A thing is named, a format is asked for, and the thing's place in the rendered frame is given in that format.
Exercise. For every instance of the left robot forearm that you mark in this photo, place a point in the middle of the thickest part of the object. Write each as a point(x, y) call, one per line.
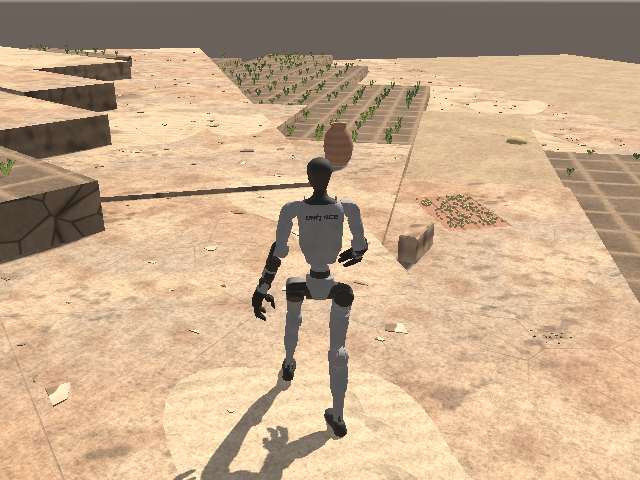
point(269, 272)

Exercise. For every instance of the left robot hand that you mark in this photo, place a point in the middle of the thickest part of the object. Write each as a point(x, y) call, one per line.
point(257, 303)

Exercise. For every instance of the right robot upper arm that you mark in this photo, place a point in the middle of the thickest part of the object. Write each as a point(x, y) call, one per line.
point(352, 211)

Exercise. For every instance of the humanoid robot torso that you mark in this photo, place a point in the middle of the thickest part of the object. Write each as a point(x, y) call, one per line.
point(320, 240)

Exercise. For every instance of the robot left shin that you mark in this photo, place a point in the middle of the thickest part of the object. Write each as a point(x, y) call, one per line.
point(290, 341)

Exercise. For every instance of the right robot hand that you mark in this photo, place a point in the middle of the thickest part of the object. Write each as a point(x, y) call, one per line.
point(348, 255)

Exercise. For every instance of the right robot forearm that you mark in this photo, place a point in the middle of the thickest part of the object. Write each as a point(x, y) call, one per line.
point(359, 254)

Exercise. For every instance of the left robot upper arm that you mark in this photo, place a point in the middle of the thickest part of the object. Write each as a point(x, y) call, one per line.
point(288, 212)

